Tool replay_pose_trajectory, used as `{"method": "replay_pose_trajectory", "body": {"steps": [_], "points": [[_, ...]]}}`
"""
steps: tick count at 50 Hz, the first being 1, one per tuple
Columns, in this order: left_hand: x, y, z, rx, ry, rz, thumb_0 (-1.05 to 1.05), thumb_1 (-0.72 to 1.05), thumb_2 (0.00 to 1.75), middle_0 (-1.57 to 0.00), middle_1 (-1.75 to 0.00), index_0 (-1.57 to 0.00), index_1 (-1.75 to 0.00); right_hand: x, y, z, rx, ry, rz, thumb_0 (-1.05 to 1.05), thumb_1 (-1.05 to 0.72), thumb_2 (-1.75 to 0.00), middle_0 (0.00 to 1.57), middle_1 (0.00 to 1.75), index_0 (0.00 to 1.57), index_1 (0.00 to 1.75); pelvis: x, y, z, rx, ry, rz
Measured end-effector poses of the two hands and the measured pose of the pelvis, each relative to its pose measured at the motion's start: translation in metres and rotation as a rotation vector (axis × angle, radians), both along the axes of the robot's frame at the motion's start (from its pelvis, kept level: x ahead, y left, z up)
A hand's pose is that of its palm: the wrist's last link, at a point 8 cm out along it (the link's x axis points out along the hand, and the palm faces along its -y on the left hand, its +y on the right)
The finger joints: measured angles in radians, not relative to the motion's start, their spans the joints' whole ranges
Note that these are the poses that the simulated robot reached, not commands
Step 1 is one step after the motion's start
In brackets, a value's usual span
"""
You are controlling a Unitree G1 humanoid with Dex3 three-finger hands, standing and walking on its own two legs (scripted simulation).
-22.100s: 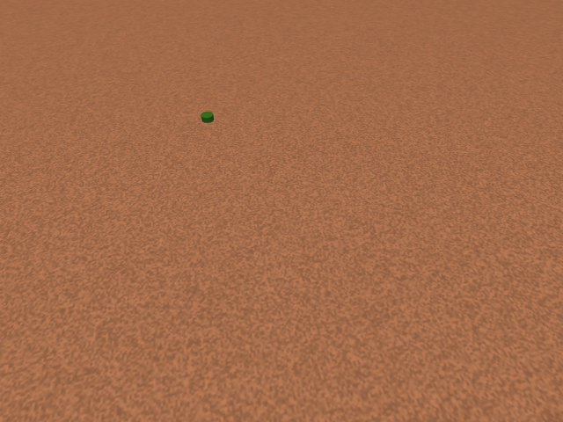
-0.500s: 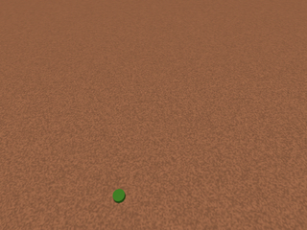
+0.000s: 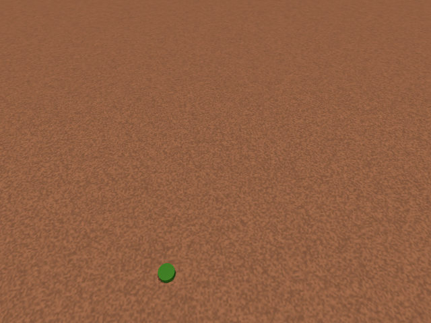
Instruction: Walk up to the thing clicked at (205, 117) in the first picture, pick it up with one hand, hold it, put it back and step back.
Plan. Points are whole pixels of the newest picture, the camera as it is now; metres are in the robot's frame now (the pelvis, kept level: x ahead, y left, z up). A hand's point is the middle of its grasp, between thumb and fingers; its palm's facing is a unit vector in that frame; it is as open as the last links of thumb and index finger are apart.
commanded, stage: stand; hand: left
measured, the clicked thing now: (166, 272) +0.47 +0.26 -0.77
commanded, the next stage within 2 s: walk up in 0.34 s
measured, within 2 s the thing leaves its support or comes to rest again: neither
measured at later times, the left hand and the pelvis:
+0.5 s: hand out of the picture +0.07 +0.27 -0.16, palm faces +0.01 -0.93 -0.37, open 7.4 cm; pelvis -0.03 +0.01 -0.01, yaw +1 degrees
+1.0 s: hand out of the picture +0.00 +0.30 -0.18, palm faces -0.09 -0.92 -0.37, open 7.4 cm; pelvis -0.13 +0.04 -0.02, yaw -3 degrees
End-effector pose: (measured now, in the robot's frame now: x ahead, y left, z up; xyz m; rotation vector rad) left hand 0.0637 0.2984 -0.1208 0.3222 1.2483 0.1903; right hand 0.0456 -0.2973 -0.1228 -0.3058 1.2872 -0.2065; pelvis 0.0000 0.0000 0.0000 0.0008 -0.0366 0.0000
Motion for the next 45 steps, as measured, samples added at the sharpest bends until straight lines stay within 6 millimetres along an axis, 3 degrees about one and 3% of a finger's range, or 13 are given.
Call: {"method": "replay_pose_trajectory", "body": {"steps": [18,26,31,36,41,45], "points": [[0.004,0.005,0.002,0.002,-0.022,0.006,0.01,0.91,0.9,-0.2,-0.3,-0.2,-0.3,0.016,0.008,0.0,0.01,-0.04,0.016,0.0,-0.91,-0.9,0.2,0.3,0.2,0.3,0.0,0.004,-0.001,0.003,0.001,0.004],[-0.005,0.02,-0.004,0.034,-0.029,0.027,0.01,0.91,0.9,-0.2,-0.3,-0.2,-0.3,0.012,-0.003,-0.006,-0.03,-0.033,0.014,0.0,-0.91,-0.9,0.2,0.3,0.2,0.3,-0.031,0.007,-0.011,-0.007,0.003,0.009],[-0.011,0.035,-0.013,0.039,-0.041,-0.014,0.01,0.91,0.9,-0.2,-0.3,-0.2,-0.3,-0.011,0.001,-0.003,-0.071,-0.026,0.014,0.0,-0.91,-0.9,0.2,0.3,0.2,0.3,-0.055,0.024,-0.017,0.009,0.012,0.003],[-0.006,0.054,-0.032,0.028,-0.099,-0.041,0.01,0.91,0.9,-0.2,-0.3,-0.2,-0.3,-0.056,0.012,-0.006,-0.126,0.002,0.007,0.0,-0.91,-0.9,0.2,0.3,0.2,0.3,-0.079,0.044,-0.033,0.001,0.019,0.017],[-0.019,0.051,-0.029,0.01,-0.097,-0.049,0.01,0.91,0.9,-0.2,-0.3,-0.2,-0.3,-0.1,0.028,0.003,-0.112,0.052,-0.02,0.0,-0.91,-0.9,0.2,0.3,0.2,0.3,-0.094,0.047,-0.023,-0.017,0.009,-0.001],[-0.04,0.048,-0.024,0.002,-0.068,-0.058,0.01,0.91,0.9,-0.2,-0.3,-0.2,-0.3,-0.114,0.03,0.005,-0.112,0.033,-0.029,0.0,-0.9,-0.9,0.21,0.3,0.21,0.3,-0.108,0.046,-0.018,-0.023,0.024,-0.023]]}}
